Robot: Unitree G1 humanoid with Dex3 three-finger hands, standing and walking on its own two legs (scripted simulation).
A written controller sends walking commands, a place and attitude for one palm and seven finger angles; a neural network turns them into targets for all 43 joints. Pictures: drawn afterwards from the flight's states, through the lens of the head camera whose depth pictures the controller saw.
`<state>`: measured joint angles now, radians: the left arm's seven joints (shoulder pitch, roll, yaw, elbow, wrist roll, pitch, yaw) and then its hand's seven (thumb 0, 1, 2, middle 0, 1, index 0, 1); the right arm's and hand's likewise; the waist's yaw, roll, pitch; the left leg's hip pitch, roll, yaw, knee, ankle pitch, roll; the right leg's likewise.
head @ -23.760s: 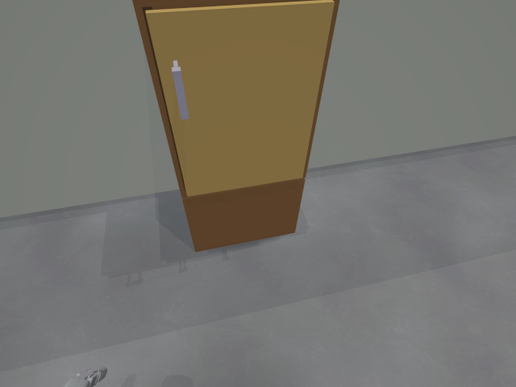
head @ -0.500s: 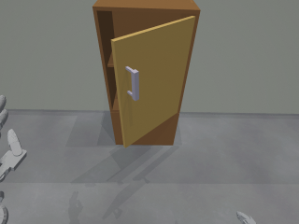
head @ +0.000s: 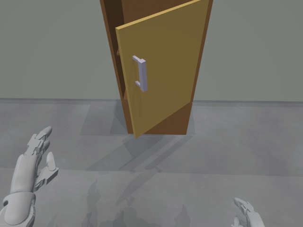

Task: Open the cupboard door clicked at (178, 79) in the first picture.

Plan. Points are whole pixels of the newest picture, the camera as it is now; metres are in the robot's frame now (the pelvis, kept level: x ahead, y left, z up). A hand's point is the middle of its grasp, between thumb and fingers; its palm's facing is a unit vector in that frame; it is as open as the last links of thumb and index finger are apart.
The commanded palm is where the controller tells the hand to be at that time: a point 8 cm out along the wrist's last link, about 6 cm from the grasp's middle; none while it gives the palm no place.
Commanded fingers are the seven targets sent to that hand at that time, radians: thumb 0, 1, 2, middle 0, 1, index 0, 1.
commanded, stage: let the arm hang, fingers relaxed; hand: left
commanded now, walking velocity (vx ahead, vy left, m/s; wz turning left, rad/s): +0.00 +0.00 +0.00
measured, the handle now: (139, 73) +0.61 +0.10 +0.06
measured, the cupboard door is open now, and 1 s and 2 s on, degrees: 42 42 42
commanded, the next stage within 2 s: look to check the result in 1.02 s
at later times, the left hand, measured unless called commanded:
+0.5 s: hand out of the picture -0.07 +0.22 -0.16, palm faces +0.03 -0.97 -0.26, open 7.3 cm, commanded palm none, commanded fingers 0.00 0.90 0.90 -0.20 -0.30 -0.20 -0.30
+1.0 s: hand out of the picture -0.04 +0.18 -0.17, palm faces +0.04 -0.99 -0.16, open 7.3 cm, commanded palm none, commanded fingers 0.00 0.90 0.90 -0.20 -0.30 -0.20 -0.30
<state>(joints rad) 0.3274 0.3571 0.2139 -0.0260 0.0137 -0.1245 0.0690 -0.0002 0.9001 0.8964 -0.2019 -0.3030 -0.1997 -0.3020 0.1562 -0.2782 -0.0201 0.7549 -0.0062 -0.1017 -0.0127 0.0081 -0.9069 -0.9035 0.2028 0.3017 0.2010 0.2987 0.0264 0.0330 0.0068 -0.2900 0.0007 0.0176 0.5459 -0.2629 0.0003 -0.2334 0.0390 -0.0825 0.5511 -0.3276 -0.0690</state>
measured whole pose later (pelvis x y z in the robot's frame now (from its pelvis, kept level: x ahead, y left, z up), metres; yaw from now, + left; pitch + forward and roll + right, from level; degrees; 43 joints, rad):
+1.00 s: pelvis -0.03 +0.03 +0.01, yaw +0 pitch -1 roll +0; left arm 0.29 0.11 0.01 1.15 0.01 -0.01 0.03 0.01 0.92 0.90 -0.20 -0.30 -0.20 -0.30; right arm 0.33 -0.11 0.00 1.14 -0.02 0.01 -0.04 0.00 -0.91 -0.90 0.20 0.30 0.20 0.30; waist -0.01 0.00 0.02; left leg -0.23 -0.02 0.03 0.42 -0.17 0.03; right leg -0.18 0.02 -0.07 0.43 -0.23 -0.04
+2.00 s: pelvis -0.01 +0.02 +0.00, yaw -7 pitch +0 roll +0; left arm 0.25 0.17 0.06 1.08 0.01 0.04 0.01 0.00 0.91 0.90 -0.20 -0.30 -0.20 -0.30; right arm 0.22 -0.15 -0.04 1.07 -0.02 0.03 -0.05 0.00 -0.91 -0.90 0.20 0.30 0.20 0.30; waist 0.01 0.00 0.07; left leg -0.25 0.04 0.12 0.53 -0.27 0.01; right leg -0.23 0.07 0.02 0.52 -0.29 -0.06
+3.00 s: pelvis -0.01 -0.03 +0.00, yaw -42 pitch +1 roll -1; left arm 0.15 0.27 0.09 0.91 0.02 0.05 -0.04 0.00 0.91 0.90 -0.20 -0.30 -0.19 -0.30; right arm 0.23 -0.21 -0.04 0.90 -0.03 0.02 -0.04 0.00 -0.91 -0.90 0.20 0.30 0.20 0.30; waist 0.01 0.01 0.12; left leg -0.20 0.14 0.16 0.55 -0.35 -0.05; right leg -0.41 -0.02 -0.05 0.76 -0.40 0.03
